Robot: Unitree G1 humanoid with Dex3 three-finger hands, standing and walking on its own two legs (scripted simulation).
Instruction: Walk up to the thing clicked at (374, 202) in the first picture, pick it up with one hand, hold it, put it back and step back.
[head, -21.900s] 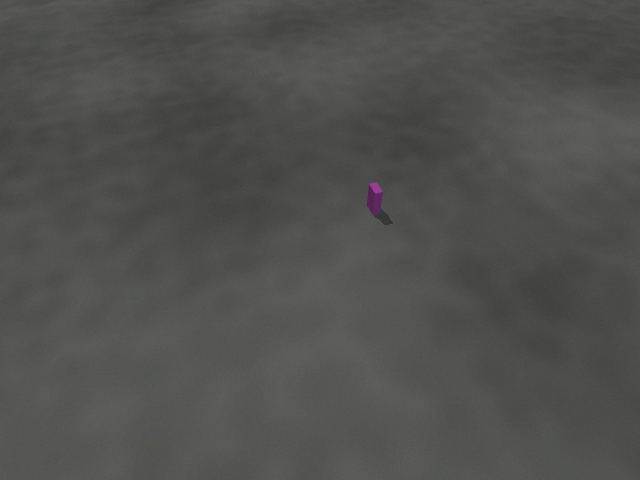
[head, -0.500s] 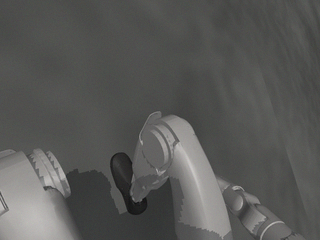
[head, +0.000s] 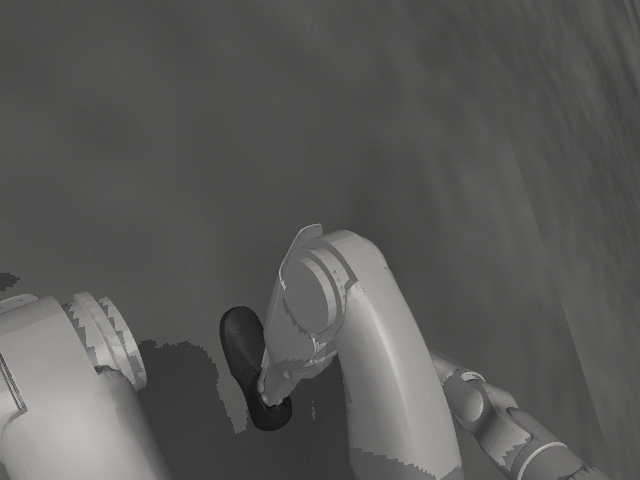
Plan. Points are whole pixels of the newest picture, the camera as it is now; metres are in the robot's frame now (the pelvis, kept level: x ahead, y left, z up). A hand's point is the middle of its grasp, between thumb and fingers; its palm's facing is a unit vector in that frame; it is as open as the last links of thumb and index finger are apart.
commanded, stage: withdraw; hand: left
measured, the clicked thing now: out of the picture +0.43 +0.32 -0.22
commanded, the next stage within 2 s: rise in 0.46 s
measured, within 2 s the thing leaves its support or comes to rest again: neither
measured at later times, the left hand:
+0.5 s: hand out of the picture +0.41 +0.41 -0.12, palm faces +0.57 -0.82 -0.06, open 17.0 cm
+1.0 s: hand out of the picture +0.31 +0.43 -0.02, palm faces +0.41 -0.78 -0.46, open 16.9 cm
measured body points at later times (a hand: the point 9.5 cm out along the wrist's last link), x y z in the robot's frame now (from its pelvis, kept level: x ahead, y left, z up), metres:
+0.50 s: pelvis +0.00 +0.00 +0.01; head +0.21 +0.20 +0.35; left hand +0.37 +0.45 -0.11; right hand +0.18 -0.25 -0.03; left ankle +0.08 +0.11 -0.25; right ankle +0.16 -0.13 -0.25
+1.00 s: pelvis +0.02 -0.01 +0.07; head +0.21 +0.11 +0.46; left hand +0.28 +0.47 +0.01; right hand +0.20 -0.24 -0.04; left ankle +0.08 +0.11 -0.25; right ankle +0.16 -0.13 -0.25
